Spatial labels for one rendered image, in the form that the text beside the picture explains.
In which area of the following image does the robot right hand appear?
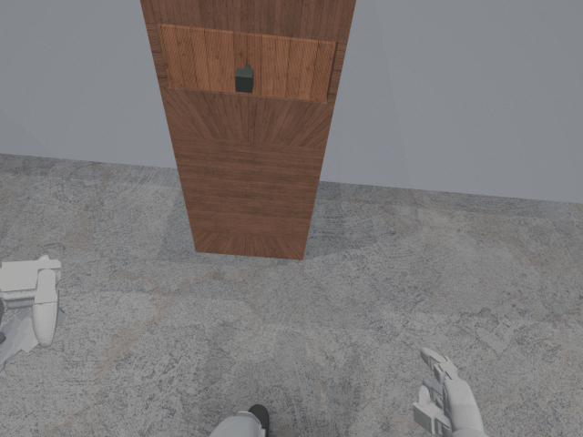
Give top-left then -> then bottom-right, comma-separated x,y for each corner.
413,347 -> 485,437

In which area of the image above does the robot left hand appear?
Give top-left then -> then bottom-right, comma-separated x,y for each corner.
0,255 -> 66,372

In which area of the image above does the drawer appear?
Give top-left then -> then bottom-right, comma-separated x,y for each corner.
158,24 -> 336,102

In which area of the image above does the handle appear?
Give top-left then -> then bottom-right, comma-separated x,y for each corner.
235,64 -> 254,93

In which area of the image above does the cabinet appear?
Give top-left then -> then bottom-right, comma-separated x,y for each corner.
140,0 -> 356,260

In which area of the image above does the robot left thigh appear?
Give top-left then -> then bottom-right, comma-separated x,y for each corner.
209,416 -> 266,437

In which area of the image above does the robot left shin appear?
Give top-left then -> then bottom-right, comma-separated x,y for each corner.
235,412 -> 261,424

